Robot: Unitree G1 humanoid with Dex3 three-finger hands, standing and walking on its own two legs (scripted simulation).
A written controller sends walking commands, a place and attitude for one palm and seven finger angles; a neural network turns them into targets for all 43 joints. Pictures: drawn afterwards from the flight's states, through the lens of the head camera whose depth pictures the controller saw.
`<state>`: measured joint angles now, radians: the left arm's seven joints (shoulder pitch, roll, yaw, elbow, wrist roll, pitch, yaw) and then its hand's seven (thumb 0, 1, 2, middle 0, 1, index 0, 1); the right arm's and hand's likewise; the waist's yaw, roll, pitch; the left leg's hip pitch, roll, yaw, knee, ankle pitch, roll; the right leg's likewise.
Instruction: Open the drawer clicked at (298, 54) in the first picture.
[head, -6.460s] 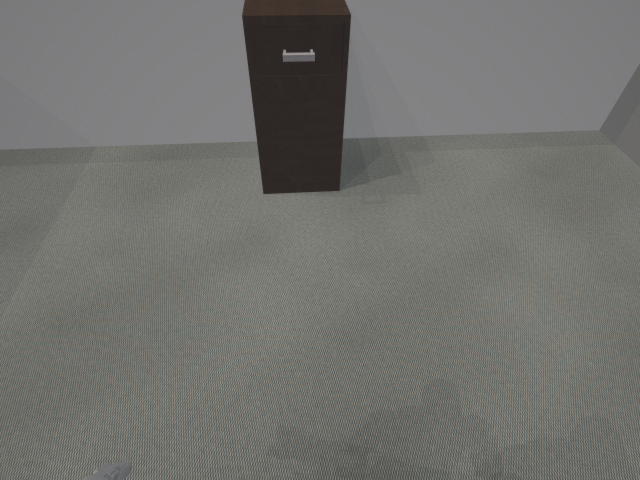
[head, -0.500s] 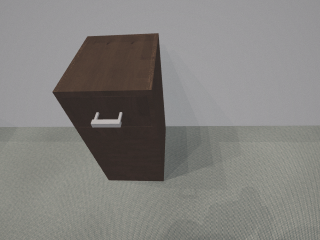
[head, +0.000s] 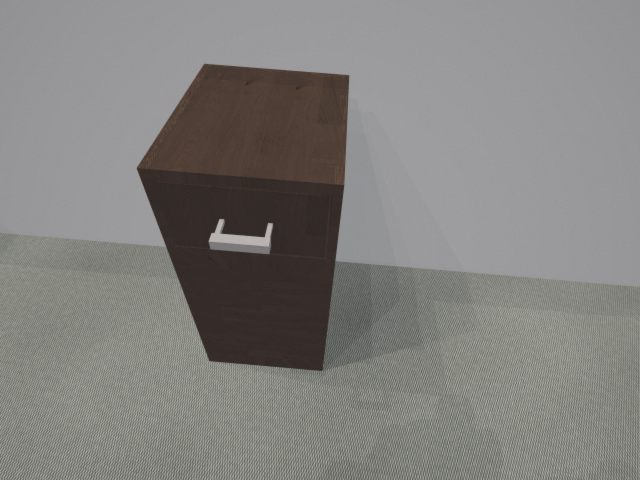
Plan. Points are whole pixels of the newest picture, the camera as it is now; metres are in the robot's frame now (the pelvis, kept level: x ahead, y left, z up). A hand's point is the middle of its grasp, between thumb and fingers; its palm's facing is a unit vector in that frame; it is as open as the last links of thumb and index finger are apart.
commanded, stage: come to a stop and stand still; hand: left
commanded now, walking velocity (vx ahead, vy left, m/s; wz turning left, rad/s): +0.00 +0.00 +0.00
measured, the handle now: (242, 235) +0.56 +0.20 -0.09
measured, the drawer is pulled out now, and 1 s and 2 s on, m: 0.00 0.00 0.00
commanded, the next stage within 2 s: look again from close up in 0.22 s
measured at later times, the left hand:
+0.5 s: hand out of the picture -0.01 +0.17 -0.18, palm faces +0.02 -0.98 -0.21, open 7.4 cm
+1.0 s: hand out of the picture -0.09 +0.14 -0.18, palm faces +0.08 -0.98 -0.16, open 7.4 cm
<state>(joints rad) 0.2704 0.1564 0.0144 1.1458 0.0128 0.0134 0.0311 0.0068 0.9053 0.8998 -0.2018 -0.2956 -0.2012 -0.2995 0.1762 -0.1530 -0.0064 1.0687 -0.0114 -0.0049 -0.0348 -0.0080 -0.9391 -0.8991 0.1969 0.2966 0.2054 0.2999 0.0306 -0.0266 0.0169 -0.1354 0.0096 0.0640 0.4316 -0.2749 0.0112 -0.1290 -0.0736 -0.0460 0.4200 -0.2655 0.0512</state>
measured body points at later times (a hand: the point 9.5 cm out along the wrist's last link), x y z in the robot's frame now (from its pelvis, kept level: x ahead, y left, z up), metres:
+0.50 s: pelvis -0.02 +0.00 -0.01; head +0.00 +0.00 +0.44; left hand -0.01 +0.22 -0.17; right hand -0.03 -0.22 -0.17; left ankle -0.03 +0.11 -0.74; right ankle -0.03 -0.15 -0.74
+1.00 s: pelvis -0.05 -0.02 -0.01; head -0.06 -0.01 +0.44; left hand -0.10 +0.19 -0.17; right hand -0.06 -0.24 -0.16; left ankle -0.03 +0.11 -0.74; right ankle -0.03 -0.15 -0.74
